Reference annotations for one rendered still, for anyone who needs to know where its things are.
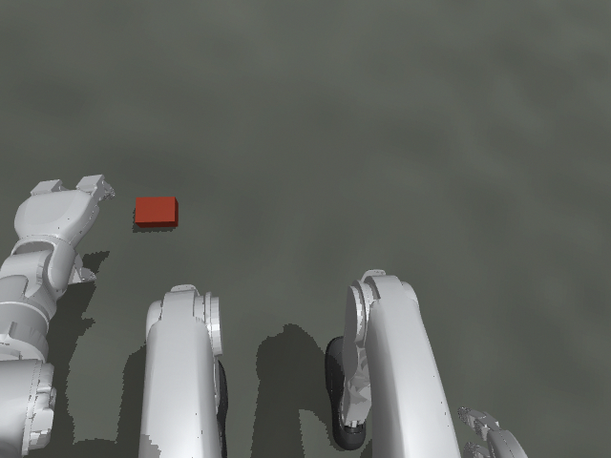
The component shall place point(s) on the right robot hand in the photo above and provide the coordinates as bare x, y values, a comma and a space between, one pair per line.
501, 443

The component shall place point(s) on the right robot foot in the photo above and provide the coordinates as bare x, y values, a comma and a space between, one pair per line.
349, 438

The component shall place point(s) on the left robot arm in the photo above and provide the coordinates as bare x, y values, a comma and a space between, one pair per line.
32, 279

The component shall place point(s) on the small box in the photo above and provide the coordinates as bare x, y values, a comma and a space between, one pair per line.
157, 212

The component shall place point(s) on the left robot hand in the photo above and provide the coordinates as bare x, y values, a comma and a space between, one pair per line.
55, 211

